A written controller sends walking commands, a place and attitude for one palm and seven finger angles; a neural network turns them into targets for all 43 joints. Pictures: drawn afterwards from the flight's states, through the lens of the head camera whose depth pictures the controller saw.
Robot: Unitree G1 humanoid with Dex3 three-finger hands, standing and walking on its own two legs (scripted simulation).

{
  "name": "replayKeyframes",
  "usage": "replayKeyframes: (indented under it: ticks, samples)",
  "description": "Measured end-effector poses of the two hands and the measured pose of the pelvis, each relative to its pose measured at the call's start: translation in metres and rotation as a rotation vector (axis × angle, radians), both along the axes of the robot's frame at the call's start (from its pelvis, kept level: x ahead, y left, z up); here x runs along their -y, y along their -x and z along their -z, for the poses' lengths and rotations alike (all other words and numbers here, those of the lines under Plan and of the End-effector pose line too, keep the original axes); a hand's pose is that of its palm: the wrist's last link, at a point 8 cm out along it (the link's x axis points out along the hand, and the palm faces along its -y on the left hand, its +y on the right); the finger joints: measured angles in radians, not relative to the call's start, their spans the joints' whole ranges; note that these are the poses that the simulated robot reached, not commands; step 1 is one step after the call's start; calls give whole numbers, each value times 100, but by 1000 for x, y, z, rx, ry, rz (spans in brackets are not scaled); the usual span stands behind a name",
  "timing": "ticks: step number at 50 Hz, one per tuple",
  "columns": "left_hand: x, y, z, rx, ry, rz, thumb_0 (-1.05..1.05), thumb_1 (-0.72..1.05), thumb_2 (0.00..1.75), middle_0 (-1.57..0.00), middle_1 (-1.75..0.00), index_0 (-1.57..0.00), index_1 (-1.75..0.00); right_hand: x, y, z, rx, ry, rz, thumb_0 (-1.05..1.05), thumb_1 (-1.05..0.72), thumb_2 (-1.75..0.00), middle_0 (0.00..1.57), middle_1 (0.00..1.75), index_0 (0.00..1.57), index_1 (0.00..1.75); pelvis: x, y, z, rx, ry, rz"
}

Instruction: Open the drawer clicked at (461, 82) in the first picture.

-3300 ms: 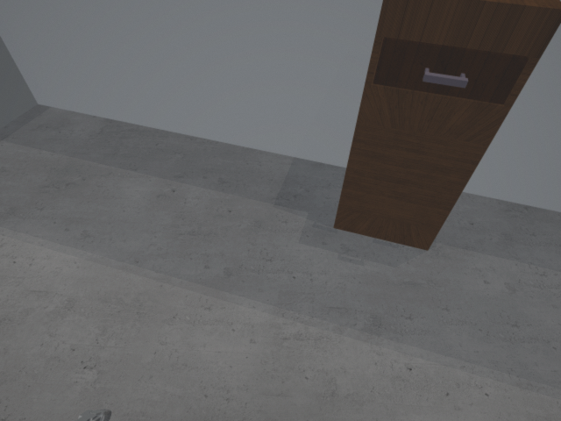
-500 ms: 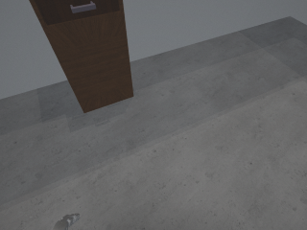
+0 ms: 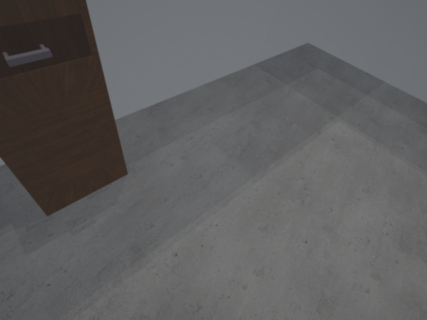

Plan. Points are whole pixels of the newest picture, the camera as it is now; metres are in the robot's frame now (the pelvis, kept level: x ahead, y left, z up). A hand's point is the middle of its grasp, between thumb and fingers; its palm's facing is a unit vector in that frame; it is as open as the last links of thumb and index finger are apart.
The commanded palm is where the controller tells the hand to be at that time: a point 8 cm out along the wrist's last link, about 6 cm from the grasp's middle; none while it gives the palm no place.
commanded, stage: walk to a spot facing it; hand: left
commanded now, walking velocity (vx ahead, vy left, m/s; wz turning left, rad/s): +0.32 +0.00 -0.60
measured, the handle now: (27, 54) +0.77 +0.62 +0.04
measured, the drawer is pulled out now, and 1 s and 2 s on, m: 0.00 0.00 0.00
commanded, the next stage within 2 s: turn to face it in 0.56 s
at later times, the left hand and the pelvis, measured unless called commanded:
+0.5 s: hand (192, 214) +0.41 +0.07 -0.18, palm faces -0.34 -0.92 -0.17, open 7.4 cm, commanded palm none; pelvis +0.22 -0.06 -0.02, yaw -18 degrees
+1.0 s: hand (185, 192) +0.49 +0.10 -0.19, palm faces -0.28 -0.95 -0.17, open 7.4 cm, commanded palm none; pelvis +0.41 -0.06 -0.01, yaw -21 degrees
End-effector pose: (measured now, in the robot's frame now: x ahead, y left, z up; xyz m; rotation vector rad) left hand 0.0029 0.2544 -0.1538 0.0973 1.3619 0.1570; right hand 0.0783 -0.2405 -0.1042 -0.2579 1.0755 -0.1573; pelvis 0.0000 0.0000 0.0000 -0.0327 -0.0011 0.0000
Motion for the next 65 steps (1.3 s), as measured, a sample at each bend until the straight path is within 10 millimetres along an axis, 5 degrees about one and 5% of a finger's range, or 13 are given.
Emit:
replayKeyframes:
  ticks: [5, 10, 17, 22, 25, 34, 38, 43, 47, 52, 65]
  samples:
    - [-5, -89, -16, 95, 6, 80, 1, 91, 89, -19, -30, -20, -30, -17, 33, 2, -140, -29, 131, 0, -91, -90, 20, 30, 20, 30, -10, -36, -12, -9, 2, 68]
    - [11, -179, -20, 148, 19, 189, 1, 91, 90, -19, -30, -20, -30, -30, 66, 8, -287, -67, 275, 0, -91, -90, 20, 30, 20, 30, -10, -75, -11, -12, -9, 132]
    - [73, -314, -15, 214, 46, 369, 1, 91, 90, -19, -30, -20, -30, -44, 92, 18, -488, -139, 453, 0, -91, -90, 20, 30, 20, 30, 10, -139, 3, -17, -21, 215]
    - [124, -398, -3, 310, 46, 449, 1, 91, 89, -19, -30, -20, -30, -31, 69, 37, -573, -197, 532, 0, -90, -90, 20, 30, 20, 30, 44, -193, 25, -11, -31, 275]
    - [133, -416, -4, 298, 30, 455, 0, 91, 89, -20, -30, -20, -30, -3, 17, 44, -491, -183, 542, 1, -90, -90, 20, 30, 20, 30, 58, -216, 22, 2, -35, 308]
    - [124, -427, -23, 120, -41, 482, 0, 90, 89, -20, -30, -20, -30, 89, -203, 22, 10, -85, 459, 0, -91, -90, 20, 29, 20, 30, 72, -285, -1, -15, -43, 420]
    - [117, -441, -24, 94, -49, 459, 1, 90, 89, -20, -30, -20, -30, 103, -273, 9, 106, -64, 413, 0, -91, -90, 20, 29, 20, 30, 72, -317, -3, -16, -32, 434]
    - [111, -463, -11, 74, -33, 404, 1, 90, 89, -20, -30, -20, -30, 97, -331, 7, 101, -55, 358, 0, -91, -90, 20, 29, 20, 30, 70, -364, 1, -6, -7, 406]
    - [106, -483, 9, 49, -12, 358, 1, 90, 89, -20, -30, -20, -30, 79, -353, 16, 44, -52, 325, 0, -91, -90, 20, 29, 20, 30, 66, -397, 10, 10, -9, 376]
    - [105, -507, 2, 37, 2, 344, 1, 91, 89, -20, -30, -20, -30, 55, -341, 18, -68, -83, 351, 0, -91, -90, 20, 30, 20, 30, 60, -414, 1, 10, -7, 354]
    - [110, -566, -24, 169, -48, 295, 1, 91, 89, -20, -30, -20, -30, 81, -296, 16, -237, -61, 383, 0, -92, -90, 20, 30, 20, 30, 74, -423, -7, -35, -7, 229]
